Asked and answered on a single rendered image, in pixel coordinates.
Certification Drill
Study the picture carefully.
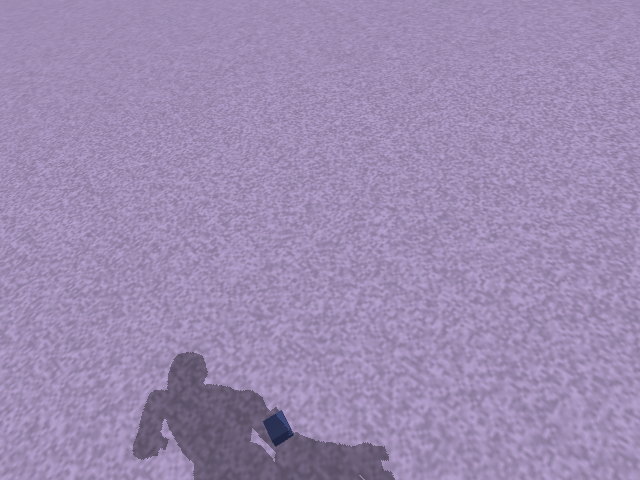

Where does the cube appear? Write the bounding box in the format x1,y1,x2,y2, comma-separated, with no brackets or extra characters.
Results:
263,410,294,447

